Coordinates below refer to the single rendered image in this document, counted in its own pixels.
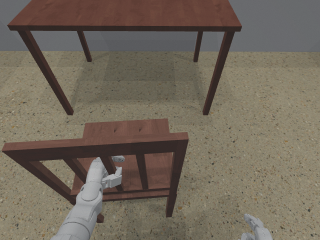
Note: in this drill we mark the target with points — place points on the chair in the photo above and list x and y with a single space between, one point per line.
149 170

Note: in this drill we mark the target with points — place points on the table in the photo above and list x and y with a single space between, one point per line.
127 15

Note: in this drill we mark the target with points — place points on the robot right hand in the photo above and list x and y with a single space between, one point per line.
260 233

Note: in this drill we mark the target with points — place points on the robot left hand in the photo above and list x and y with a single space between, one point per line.
98 173

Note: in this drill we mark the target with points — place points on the left robot forearm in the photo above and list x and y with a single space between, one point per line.
81 220

